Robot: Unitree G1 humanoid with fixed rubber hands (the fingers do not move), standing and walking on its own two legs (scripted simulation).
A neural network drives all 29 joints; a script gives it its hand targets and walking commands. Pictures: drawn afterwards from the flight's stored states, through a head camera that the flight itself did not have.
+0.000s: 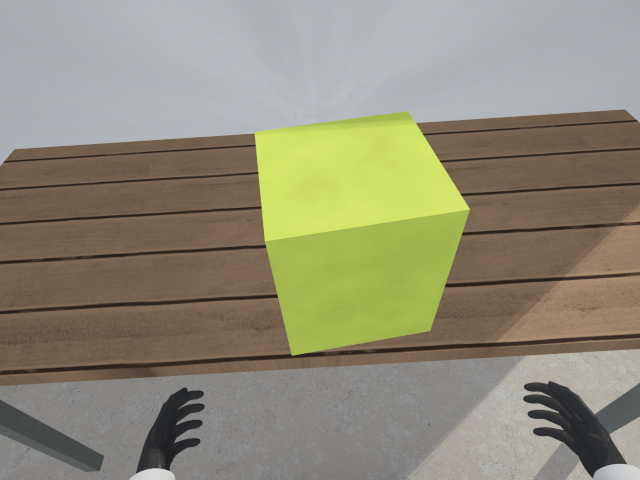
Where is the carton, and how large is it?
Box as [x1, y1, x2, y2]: [255, 111, 469, 355]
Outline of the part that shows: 407,111 255,132 265,243 292,355 427,331 430,329 469,208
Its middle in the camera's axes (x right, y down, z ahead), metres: +0.04 -0.01 +0.54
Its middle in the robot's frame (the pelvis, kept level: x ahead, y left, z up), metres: +0.43 -0.02 +0.07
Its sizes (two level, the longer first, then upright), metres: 0.210 0.200 0.250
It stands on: a table, 0.72 m high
